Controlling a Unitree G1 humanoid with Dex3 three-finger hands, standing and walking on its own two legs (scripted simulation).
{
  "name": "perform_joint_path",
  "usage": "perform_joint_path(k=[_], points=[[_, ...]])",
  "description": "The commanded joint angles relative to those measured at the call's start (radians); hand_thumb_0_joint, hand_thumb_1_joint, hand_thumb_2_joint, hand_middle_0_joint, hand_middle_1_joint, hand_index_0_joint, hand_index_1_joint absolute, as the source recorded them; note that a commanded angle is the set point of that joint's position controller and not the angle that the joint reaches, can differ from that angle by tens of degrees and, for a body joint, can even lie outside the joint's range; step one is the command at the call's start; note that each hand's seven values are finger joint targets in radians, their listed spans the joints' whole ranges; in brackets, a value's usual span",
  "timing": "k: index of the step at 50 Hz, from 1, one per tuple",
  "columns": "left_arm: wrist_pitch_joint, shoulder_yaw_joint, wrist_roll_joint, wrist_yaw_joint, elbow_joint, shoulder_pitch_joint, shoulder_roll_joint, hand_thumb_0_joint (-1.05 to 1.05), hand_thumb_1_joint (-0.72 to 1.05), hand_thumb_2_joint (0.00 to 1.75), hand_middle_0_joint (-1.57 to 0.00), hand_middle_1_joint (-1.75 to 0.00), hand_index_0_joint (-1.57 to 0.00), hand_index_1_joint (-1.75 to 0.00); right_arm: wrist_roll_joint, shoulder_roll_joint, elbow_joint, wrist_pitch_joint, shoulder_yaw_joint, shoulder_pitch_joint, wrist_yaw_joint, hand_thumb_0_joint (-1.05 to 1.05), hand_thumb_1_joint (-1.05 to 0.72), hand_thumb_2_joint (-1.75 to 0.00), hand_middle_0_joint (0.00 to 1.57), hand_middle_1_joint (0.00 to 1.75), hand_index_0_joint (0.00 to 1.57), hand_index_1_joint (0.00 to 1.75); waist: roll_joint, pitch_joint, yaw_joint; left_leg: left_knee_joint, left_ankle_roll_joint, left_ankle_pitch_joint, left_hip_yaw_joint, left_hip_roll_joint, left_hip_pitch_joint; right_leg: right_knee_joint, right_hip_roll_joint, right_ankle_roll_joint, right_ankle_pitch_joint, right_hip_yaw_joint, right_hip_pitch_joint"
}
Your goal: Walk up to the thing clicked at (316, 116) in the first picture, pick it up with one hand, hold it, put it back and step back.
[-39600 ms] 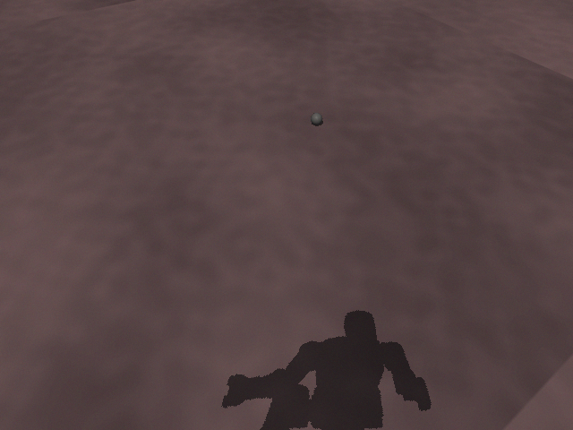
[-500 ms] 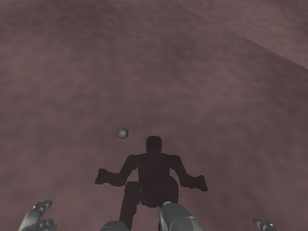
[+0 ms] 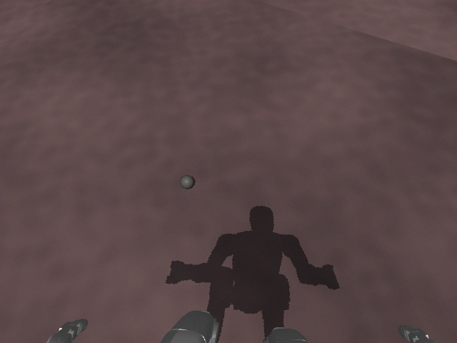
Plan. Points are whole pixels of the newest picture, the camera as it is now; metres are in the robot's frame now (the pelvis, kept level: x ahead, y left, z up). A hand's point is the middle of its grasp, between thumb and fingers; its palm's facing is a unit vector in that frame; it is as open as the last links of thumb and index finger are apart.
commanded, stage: step back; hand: left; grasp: from above
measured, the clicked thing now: (187, 182) +0.85 +0.28 -0.73
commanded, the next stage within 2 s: stand in 1.68 s
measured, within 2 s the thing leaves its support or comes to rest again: neither
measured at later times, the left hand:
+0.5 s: hand out of the picture -0.11 +0.22 -0.16, palm faces +0.03 -0.91 -0.42, open 7.4 cm
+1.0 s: hand out of the picture -0.26 +0.23 -0.14, palm faces +0.14 -0.89 -0.44, open 7.4 cm
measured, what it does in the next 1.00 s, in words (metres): walks backwards: left foot, then right foot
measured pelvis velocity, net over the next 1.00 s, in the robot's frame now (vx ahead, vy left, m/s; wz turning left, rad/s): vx -0.27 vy -0.06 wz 0.13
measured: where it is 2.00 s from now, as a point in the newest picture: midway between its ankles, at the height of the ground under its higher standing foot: outside the picture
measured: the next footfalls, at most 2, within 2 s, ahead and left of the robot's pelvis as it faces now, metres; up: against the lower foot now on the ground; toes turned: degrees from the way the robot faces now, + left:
left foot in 0.16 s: -0.04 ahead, +0.11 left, +0.00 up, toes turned +3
right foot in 0.50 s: -0.19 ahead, -0.19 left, +0.00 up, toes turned +4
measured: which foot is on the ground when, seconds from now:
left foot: up 0.00-0.14, down 0.16-0.52, up 0.54-0.88, down 0.90-1.00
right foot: down 0.00-0.18, up 0.20-0.48, down 0.50-0.96, up 0.98-1.00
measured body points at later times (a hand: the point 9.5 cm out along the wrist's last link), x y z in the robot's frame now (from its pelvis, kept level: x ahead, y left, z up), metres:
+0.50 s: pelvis -0.18 -0.06 -0.02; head -0.12 -0.06 +0.43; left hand -0.12 +0.27 -0.13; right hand -0.01 -0.37 -0.12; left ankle -0.08 +0.10 -0.73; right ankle -0.23 -0.19 -0.74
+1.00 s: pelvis -0.27 -0.06 +0.00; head -0.26 -0.07 +0.44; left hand -0.27 +0.27 -0.11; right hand -0.16 -0.37 -0.13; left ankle -0.28 +0.05 -0.73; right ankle -0.23 -0.19 -0.71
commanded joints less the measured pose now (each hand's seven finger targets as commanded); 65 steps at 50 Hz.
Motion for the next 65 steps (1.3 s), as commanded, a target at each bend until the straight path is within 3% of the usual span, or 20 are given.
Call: perform_joint_path(k=[1,5,8,10,11,15,24,26,28,32,38,45,46,48,49,52,60,62,64,65], points=[[-0.034,0.074,-0.003,0.045,-0.109,0.006,0.238,0.00,0.90,0.90,-0.20,-0.30,-0.20,-0.30,-0.012,-0.130,-0.087,-0.035,-0.035,0.001,-0.017,0.00,-0.90,-0.90,0.20,0.30,0.20,0.30,-0.208,-0.168,0.046,-0.175,-0.021,-0.058,0.027,0.043,-0.097,-0.111,-0.208,-0.194,0.531,0.177,0.330],[-0.022,0.068,-0.018,0.049,-0.135,-0.017,0.255,0.00,0.90,0.90,-0.20,-0.30,-0.20,-0.30,-0.026,-0.133,-0.074,-0.041,-0.045,0.064,-0.007,0.00,-0.90,-0.90,0.20,0.30,0.20,0.30,-0.208,-0.245,0.028,-0.496,0.007,0.025,0.094,0.095,0.070,-0.023,-0.236,-0.180,0.598,0.182,0.331],[-0.003,0.048,-0.030,0.034,-0.155,-0.072,0.234,0.00,0.90,0.90,-0.20,-0.30,-0.20,-0.30,-0.038,-0.168,-0.046,-0.040,-0.067,0.126,-0.001,0.00,-0.90,-0.90,0.20,0.30,0.20,0.30,-0.078,-0.241,-0.012,-0.753,0.062,0.345,0.005,0.154,0.286,0.071,-0.160,-0.076,0.279,0.131,0.086],[-0.003,0.057,-0.039,0.039,-0.160,-0.091,0.229,0.00,0.90,0.90,-0.20,-0.30,-0.20,-0.30,-0.048,-0.337,-0.087,-0.031,-0.094,0.028,0.010,0.00,-0.90,-0.90,0.20,0.30,0.20,0.30,0.212,-0.178,-0.023,-0.813,0.299,0.510,-0.405,0.519,0.193,0.433,0.078,0.014,-0.348,0.017,-0.136],[-0.001,0.070,-0.028,0.043,-0.151,-0.111,0.265,0.00,0.90,0.90,-0.20,-0.30,-0.20,-0.30,-0.047,-0.355,-0.106,-0.039,-0.100,-0.031,0.001,0.00,-0.90,-0.90,0.20,0.30,0.20,0.30,0.221,-0.131,-0.030,-0.844,0.361,0.483,-0.487,0.586,0.033,0.607,0.049,0.018,-0.380,0.126,-0.065],[0.001,0.071,-0.040,0.025,-0.071,-0.015,0.244,0.00,0.90,0.90,-0.20,-0.30,-0.20,-0.30,-0.053,-0.197,-0.119,-0.037,-0.057,-0.104,-0.004,0.00,-0.90,-0.90,0.20,0.30,0.20,0.30,0.066,-0.103,0.037,-0.752,0.231,0.539,-0.096,0.350,0.099,0.700,0.125,0.018,-0.211,0.130,-0.109],[-0.076,0.038,-0.034,0.036,0.052,0.121,0.201,0.00,0.90,0.90,-0.20,-0.30,-0.20,-0.30,-0.030,-0.227,-0.091,0.019,-0.065,-0.071,0.023,0.00,-0.90,-0.90,0.20,0.30,0.20,0.30,0.184,-0.265,0.013,-0.504,0.175,0.498,0.007,0.282,0.338,-0.309,0.052,0.040,0.011,-0.093,0.138],[-0.086,0.073,-0.004,0.041,0.066,0.123,0.336,0.00,0.90,0.90,-0.20,-0.30,-0.20,-0.30,-0.018,-0.117,-0.121,0.020,-0.034,-0.083,0.027,0.00,-0.90,-0.90,0.20,0.30,0.20,0.30,-0.139,-0.192,0.016,-0.293,0.068,0.075,0.032,0.102,-0.091,-0.265,-0.147,-0.030,0.066,0.309,0.268],[-0.082,0.096,-0.003,0.049,0.002,-0.006,0.460,0.00,0.90,0.90,-0.20,-0.30,-0.20,-0.30,-0.022,-0.183,-0.124,0.024,-0.071,-0.151,0.005,0.00,-0.90,-0.90,0.20,0.30,0.20,0.30,-0.243,-0.076,0.064,-0.046,0.002,-0.115,-0.113,0.097,-0.024,-0.358,-0.446,-0.269,-0.072,0.623,-0.142],[-0.101,0.053,-0.017,0.057,0.041,-0.028,0.286,0.00,0.90,0.90,-0.20,-0.30,-0.20,-0.30,-0.010,-0.128,-0.036,0.012,-0.038,-0.057,0.021,0.00,-0.90,-0.90,0.20,0.30,0.20,0.30,-0.128,-0.065,-0.027,-0.049,0.007,0.083,-0.064,0.025,-0.061,-0.152,-0.158,-0.074,0.393,0.120,0.089],[-0.116,0.076,-0.012,0.053,0.062,0.126,0.310,0.00,0.90,0.90,-0.20,-0.30,-0.20,-0.30,-0.035,-0.139,-0.037,-0.004,-0.048,-0.122,0.039,0.00,-0.90,-0.90,0.20,0.30,0.20,0.30,-0.199,-0.122,0.079,-0.314,-0.017,-0.009,-0.022,0.092,-0.107,-0.218,-0.244,-0.146,-0.015,0.280,0.330],[-0.106,0.056,-0.017,0.038,0.034,0.010,0.332,0.00,0.90,0.90,-0.20,-0.30,-0.20,-0.30,-0.046,-0.153,0.052,-0.026,-0.076,0.027,0.076,0.00,-0.90,-0.90,0.20,0.30,0.20,0.30,-0.162,-0.106,-0.020,-0.693,0.045,0.087,0.124,0.085,0.326,-0.215,-0.233,-0.121,-0.246,0.164,-0.028],[-0.105,0.037,-0.017,0.036,0.035,0.014,0.287,0.00,0.90,0.90,-0.20,-0.30,-0.20,-0.30,-0.046,-0.166,0.066,-0.030,-0.087,0.069,0.076,0.00,-0.90,-0.90,0.20,0.30,0.20,0.30,-0.064,-0.121,-0.042,-0.754,0.062,0.067,0.064,0.093,0.440,-0.119,-0.161,-0.077,-0.283,0.082,-0.116],[-0.107,0.032,-0.033,0.040,0.023,-0.076,0.261,0.00,0.90,0.90,-0.20,-0.30,-0.20,-0.30,-0.057,-0.313,0.054,-0.033,-0.120,0.124,0.074,0.00,-0.90,-0.90,0.20,0.30,0.20,0.30,0.210,-0.055,-0.108,-0.975,0.246,-0.471,-0.518,0.439,0.404,0.297,0.021,0.010,-0.321,-0.103,-0.396],[-0.109,0.048,-0.023,0.039,0.042,-0.067,0.315,0.00,0.90,0.90,-0.20,-0.30,-0.20,-0.30,-0.049,-0.308,0.045,-0.035,-0.119,0.072,0.077,0.00,-0.90,-0.90,0.20,0.30,0.20,0.30,0.143,0.019,-0.080,-1.000,0.287,-0.491,-0.522,0.467,0.256,0.363,-0.024,0.004,-0.298,-0.008,-0.335],[-0.123,0.035,-0.035,0.018,0.087,0.020,0.271,0.00,0.90,0.90,-0.20,-0.30,-0.20,-0.30,-0.047,-0.196,0.021,-0.052,-0.084,-0.004,0.065,0.00,-0.90,-0.90,0.20,0.30,0.20,0.30,0.071,0.013,-0.026,-0.923,0.203,-0.145,-0.252,0.326,0.302,0.286,-0.032,0.001,-0.170,-0.008,-0.271],[-0.140,0.038,-0.031,0.013,0.144,0.097,0.230,0.00,0.90,0.90,-0.20,-0.30,-0.20,-0.30,-0.038,-0.182,-0.002,-0.038,-0.074,-0.068,0.067,0.00,-0.90,-0.90,0.20,0.30,0.20,0.30,0.133,-0.058,0.019,-0.759,0.162,-0.020,-0.053,0.275,0.081,-0.107,0.024,0.016,0.015,-0.117,0.165],[-0.150,0.051,-0.020,0.034,0.170,0.164,0.259,0.00,0.90,0.90,-0.20,-0.30,-0.20,-0.30,-0.027,-0.095,0.000,-0.031,-0.040,-0.025,0.061,0.00,-0.90,-0.90,0.20,0.30,0.20,0.30,-0.013,-0.116,0.058,-0.519,0.103,0.038,0.020,0.200,0.001,-0.210,-0.002,0.012,0.022,-0.026,0.347],[-0.155,0.072,-0.010,0.043,0.135,0.115,0.371,0.00,0.90,0.90,-0.20,-0.30,-0.20,-0.30,-0.025,-0.099,0.005,-0.023,-0.038,0.012,0.047,0.00,-0.90,-0.90,0.20,0.30,0.20,0.30,-0.154,-0.109,0.045,-0.211,0.032,-0.119,0.010,0.073,-0.093,-0.399,-0.379,-0.144,-0.269,0.534,0.231],[-0.150,0.072,-0.013,0.042,0.111,0.043,0.388,0.00,0.90,0.90,-0.20,-0.30,-0.20,-0.30,-0.030,-0.169,0.027,-0.020,-0.061,0.034,0.039,0.00,-0.90,-0.90,0.20,0.30,0.20,0.30,-0.113,-0.055,0.027,-0.163,0.028,-0.125,-0.038,0.116,-0.031,-0.396,-0.432,-0.231,-0.328,0.588,0.098]])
